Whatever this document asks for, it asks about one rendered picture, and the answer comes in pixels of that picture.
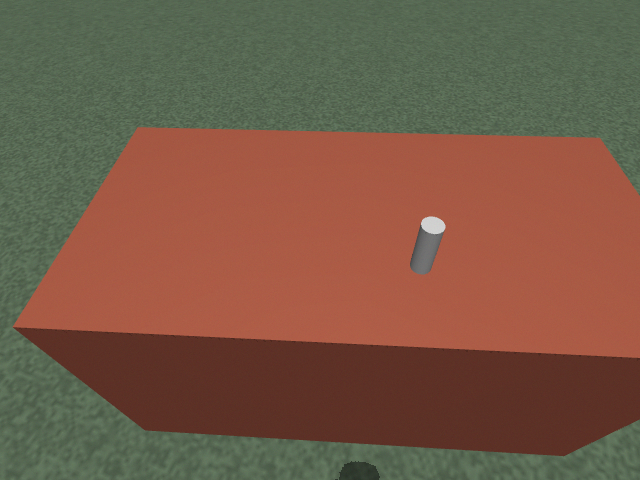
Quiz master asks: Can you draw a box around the can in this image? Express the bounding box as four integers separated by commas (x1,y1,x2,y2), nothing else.
410,217,445,275

